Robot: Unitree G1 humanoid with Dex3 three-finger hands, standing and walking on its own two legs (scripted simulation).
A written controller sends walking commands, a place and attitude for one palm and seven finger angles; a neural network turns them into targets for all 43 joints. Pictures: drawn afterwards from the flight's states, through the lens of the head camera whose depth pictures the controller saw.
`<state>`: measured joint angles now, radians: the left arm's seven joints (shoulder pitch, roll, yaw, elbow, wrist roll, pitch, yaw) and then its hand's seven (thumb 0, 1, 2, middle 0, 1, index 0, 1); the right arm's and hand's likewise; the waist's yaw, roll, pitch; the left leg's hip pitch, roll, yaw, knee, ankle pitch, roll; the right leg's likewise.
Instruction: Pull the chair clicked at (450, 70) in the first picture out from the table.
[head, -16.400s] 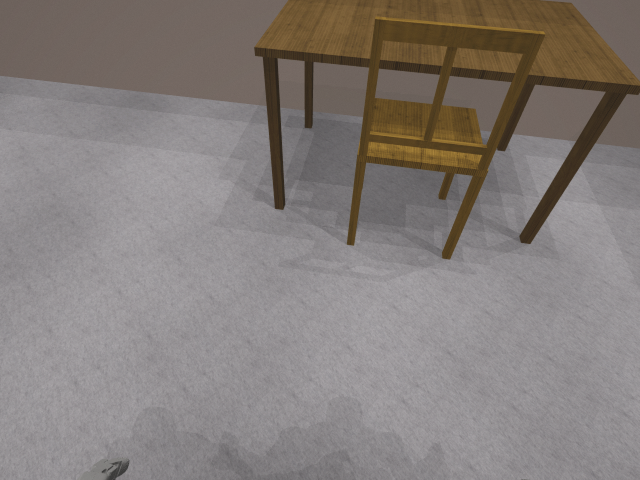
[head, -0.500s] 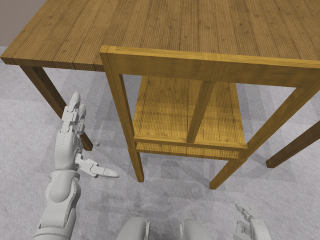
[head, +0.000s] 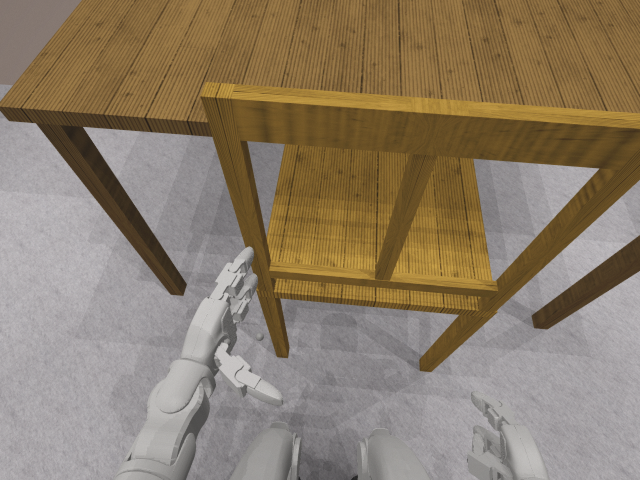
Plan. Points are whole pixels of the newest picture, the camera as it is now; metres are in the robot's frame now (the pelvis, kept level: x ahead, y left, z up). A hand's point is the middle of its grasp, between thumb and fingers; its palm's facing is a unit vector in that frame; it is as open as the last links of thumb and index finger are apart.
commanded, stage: aim the fingers beside a spindle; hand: left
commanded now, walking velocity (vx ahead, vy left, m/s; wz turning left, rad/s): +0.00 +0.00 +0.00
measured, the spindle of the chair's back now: (398, 227) +0.43 -0.09 +0.03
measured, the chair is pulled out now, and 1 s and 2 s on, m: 0.00 0.00 0.00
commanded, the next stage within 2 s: push the fingers through the gap in 0.18 s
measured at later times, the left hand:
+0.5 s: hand (254, 318) +0.31 +0.09 +0.01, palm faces -0.13 -0.99 +0.01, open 16.9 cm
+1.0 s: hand (250, 270) +0.38 +0.11 +0.00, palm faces -0.12 -0.99 -0.06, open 17.0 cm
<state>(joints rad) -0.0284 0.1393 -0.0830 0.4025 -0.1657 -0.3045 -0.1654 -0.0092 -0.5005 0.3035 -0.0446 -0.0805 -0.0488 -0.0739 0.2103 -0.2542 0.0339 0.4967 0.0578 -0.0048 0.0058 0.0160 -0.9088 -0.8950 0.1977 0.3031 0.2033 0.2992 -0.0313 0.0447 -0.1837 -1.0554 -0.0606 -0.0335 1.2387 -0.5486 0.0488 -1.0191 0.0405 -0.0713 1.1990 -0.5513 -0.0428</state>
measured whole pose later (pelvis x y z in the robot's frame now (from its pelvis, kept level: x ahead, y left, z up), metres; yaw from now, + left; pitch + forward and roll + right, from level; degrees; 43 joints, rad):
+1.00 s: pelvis -0.01 +0.00 -0.01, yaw +0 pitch +23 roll -3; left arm -0.34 0.19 0.01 0.58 -0.10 -0.41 -0.05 -0.01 -0.50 0.30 -0.04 -0.07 -0.05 -0.07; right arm 0.22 -0.26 0.02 0.57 0.02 0.03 0.02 0.01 -0.91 -0.90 0.20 0.30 0.20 0.30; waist -0.06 0.04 -0.18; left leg -1.14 -0.06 -0.04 1.30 -0.56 0.05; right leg -1.10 0.04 -0.08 1.26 -0.56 -0.04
